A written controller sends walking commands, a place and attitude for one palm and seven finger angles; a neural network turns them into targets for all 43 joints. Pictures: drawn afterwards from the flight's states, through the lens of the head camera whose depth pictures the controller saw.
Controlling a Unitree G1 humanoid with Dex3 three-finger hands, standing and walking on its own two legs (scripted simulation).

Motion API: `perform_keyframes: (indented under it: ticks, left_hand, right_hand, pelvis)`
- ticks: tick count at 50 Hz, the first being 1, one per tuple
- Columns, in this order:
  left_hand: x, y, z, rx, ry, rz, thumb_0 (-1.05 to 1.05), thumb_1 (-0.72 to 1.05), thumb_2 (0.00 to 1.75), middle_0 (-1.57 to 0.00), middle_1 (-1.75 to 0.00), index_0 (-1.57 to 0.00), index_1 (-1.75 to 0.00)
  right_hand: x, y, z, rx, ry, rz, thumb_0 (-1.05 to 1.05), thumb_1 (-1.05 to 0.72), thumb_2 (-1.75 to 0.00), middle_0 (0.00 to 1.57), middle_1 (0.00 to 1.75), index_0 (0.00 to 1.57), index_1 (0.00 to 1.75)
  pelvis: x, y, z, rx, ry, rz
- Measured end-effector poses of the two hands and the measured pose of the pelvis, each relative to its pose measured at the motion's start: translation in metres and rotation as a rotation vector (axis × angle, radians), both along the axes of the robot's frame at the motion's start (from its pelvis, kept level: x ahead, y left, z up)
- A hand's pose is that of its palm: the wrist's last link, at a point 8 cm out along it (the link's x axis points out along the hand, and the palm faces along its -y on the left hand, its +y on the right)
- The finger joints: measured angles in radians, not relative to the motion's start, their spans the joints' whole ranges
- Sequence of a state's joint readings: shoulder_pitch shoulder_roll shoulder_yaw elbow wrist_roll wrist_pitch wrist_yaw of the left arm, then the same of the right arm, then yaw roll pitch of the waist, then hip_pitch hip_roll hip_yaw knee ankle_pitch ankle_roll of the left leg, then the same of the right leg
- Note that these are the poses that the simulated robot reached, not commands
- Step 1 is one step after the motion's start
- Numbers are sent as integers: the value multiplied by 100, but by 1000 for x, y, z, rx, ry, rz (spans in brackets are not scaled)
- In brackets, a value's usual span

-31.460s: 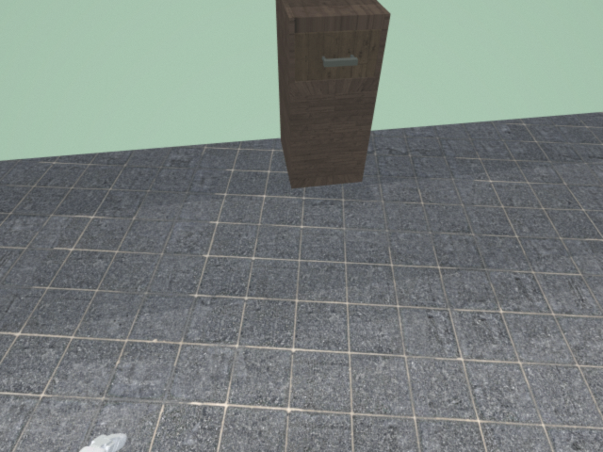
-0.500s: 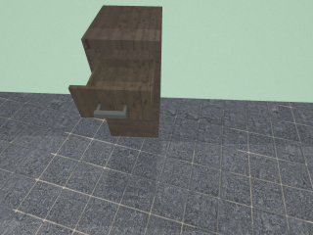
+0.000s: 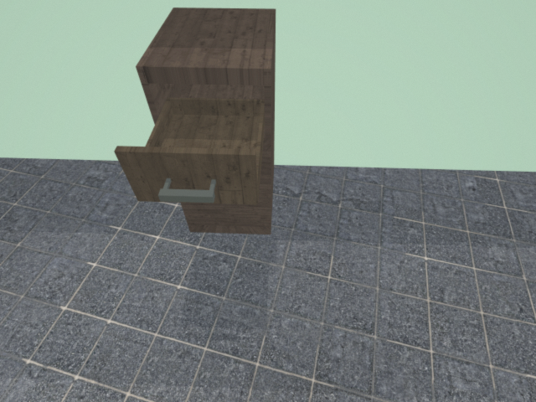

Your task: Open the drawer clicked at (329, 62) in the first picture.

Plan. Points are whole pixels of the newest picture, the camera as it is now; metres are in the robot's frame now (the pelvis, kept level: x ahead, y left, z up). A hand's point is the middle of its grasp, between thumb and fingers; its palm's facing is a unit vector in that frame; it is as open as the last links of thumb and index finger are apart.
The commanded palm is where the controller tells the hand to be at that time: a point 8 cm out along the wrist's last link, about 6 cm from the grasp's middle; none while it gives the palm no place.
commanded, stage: stand and wait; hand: left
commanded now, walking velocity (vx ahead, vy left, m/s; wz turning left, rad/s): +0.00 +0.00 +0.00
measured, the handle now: (188, 189) +0.59 +0.23 -0.11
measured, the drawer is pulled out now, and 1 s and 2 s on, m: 0.30 0.30 0.30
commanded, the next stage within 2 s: none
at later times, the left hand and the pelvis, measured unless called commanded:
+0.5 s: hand out of the picture +0.03 +0.18 -0.17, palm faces +0.03 -0.97 -0.23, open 7.4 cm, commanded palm none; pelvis +0.01 -0.01 +0.00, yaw +0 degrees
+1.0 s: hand out of the picture +0.06 +0.20 -0.16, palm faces +0.01 -0.96 -0.28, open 7.4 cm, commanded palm none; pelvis +0.02 -0.01 +0.00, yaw +0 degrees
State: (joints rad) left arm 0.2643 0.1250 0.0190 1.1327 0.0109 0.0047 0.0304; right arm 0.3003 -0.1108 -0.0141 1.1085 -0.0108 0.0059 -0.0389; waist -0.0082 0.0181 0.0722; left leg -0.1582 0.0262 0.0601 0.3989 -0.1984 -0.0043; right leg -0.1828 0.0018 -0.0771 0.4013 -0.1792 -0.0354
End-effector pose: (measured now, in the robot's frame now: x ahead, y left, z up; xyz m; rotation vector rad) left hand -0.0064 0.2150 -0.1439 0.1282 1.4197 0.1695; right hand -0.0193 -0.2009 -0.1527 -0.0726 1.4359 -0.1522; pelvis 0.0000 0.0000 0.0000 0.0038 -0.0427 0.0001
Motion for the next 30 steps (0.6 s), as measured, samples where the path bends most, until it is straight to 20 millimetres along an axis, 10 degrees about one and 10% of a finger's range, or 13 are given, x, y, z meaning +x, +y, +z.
perform_keyframes:
  ticks: [30]
  left_hand:
    - [36, 17, 8, 51, -50, -29, 0, 91, 90, -20, -30, -20, -30]
  right_hand:
    - [28, -34, 4, -53, -26, 26, 1, -91, -89, 20, 30, 20, 30]
  pelvis:
    - [9, -7, 2, -1, 1, 2]
